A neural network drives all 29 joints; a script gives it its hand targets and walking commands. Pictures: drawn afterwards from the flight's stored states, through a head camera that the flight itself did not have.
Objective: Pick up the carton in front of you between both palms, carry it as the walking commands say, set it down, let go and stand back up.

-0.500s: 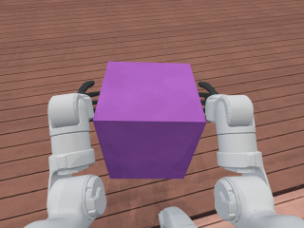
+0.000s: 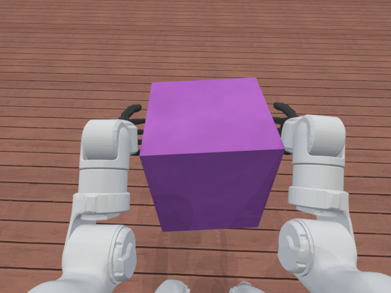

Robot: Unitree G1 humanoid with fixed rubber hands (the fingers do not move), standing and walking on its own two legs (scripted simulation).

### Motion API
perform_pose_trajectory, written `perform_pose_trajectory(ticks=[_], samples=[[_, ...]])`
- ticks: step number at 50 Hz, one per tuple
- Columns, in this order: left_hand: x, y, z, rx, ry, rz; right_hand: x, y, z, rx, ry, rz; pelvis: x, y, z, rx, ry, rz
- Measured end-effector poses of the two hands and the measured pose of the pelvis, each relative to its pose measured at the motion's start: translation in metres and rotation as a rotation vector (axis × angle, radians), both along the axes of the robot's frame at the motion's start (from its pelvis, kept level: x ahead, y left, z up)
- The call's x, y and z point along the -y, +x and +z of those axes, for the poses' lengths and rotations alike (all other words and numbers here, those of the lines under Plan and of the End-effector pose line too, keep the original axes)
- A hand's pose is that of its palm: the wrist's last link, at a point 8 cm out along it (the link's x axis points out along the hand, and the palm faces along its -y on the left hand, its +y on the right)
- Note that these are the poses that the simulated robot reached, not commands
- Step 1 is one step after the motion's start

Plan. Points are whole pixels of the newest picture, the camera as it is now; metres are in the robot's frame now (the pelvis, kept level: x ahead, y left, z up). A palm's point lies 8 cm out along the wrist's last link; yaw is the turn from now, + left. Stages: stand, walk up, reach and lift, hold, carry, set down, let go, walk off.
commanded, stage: carry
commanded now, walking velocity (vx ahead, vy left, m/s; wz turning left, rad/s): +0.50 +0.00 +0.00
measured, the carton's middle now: (207, 157) +0.38 +0.03 +0.07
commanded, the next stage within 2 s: none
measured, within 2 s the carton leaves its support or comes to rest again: neither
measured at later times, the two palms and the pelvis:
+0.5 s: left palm (154, 32) +0.68 +0.19 +0.19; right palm (275, 41) +0.66 -0.11 +0.20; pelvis +0.30 +0.05 +0.05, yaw -3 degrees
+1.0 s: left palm (183, 21) +0.88 +0.14 +0.14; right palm (276, 29) +0.87 -0.16 +0.13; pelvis +0.60 +0.00 +0.06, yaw +0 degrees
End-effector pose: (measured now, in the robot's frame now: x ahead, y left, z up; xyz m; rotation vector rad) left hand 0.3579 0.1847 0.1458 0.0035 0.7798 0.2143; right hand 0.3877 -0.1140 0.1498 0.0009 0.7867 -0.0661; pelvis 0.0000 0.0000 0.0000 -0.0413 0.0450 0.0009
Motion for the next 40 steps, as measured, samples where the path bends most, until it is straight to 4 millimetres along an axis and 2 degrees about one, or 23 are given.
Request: perform_pose_trajectory(ticks=[4, 9, 12, 15, 20, 25, 28, 35, 40], samples=[[0.008, 0.049, 0.035, 0.055, -0.004, -0.005, 0.009, 0.042, 0.031, 0.054, 0.007, -0.014, 0.001, 0.04, 0.026, -0.011, 0.027, 0.007], [0.019, 0.115, 0.079, 0.131, 0.0, -0.032, 0.021, 0.094, 0.068, 0.13, 0.016, -0.045, -0.007, 0.099, 0.044, -0.031, 0.037, -0.007], [0.023, 0.155, 0.096, 0.143, 0.002, -0.057, 0.024, 0.127, 0.084, 0.143, 0.01, -0.064, -0.015, 0.14, 0.048, -0.039, 0.037, -0.017], [0.021, 0.196, 0.101, 0.133, 0.006, -0.08, 0.022, 0.164, 0.091, 0.134, 0.0, -0.076, -0.025, 0.184, 0.049, -0.041, 0.033, -0.023], [0.005, 0.27, 0.086, 0.106, -0.011, -0.112, 0.007, 0.229, 0.083, 0.106, -0.041, -0.089, -0.045, 0.258, 0.035, -0.027, 0.04, -0.039], [-0.005, 0.319, 0.049, -0.02, -0.042, -0.122, -0.004, 0.269, 0.046, -0.02, -0.07, -0.095, -0.054, 0.303, 0.047, -0.029, 0.028, -0.049], [-0.007, 0.345, 0.037, -0.041, -0.047, -0.121, -0.007, 0.294, 0.036, -0.041, -0.067, -0.102, -0.055, 0.329, 0.057, -0.037, 0.021, -0.047], [-0.004, 0.408, 0.02, -0.02, -0.07, -0.086, -0.004, 0.362, 0.021, -0.02, -0.036, -0.121, -0.044, 0.406, 0.068, -0.06, 0.019, -0.042], [0.014, 0.456, 0.012, 0.043, -0.08, -0.062, 0.015, 0.411, 0.008, 0.041, 0.001, -0.142, -0.025, 0.477, 0.06, -0.055, 0.035, -0.04]])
